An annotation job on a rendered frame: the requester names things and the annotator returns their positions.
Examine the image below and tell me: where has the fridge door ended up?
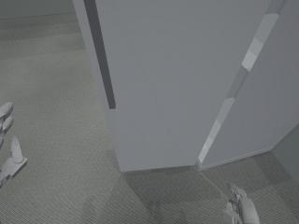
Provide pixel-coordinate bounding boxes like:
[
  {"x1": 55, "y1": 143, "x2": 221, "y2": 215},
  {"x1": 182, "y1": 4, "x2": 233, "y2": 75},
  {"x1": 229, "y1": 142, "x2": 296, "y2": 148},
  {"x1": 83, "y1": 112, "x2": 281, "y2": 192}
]
[{"x1": 72, "y1": 0, "x2": 271, "y2": 172}]

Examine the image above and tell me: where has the right robot hand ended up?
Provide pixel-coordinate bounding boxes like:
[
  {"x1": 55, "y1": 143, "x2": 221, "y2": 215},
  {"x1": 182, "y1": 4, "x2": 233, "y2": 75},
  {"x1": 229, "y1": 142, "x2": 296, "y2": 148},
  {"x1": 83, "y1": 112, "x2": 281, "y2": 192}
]
[{"x1": 222, "y1": 183, "x2": 261, "y2": 224}]

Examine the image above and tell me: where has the left robot hand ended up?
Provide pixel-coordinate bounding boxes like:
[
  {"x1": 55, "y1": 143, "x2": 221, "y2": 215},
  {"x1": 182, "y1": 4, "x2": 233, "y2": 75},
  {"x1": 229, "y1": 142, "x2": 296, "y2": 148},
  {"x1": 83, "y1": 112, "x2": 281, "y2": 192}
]
[{"x1": 0, "y1": 101, "x2": 28, "y2": 188}]

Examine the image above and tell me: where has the handle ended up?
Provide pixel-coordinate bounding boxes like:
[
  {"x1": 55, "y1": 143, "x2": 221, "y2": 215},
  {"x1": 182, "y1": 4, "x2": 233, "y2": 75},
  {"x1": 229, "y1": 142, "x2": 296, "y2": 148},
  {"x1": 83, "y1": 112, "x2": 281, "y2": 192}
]
[{"x1": 83, "y1": 0, "x2": 116, "y2": 109}]

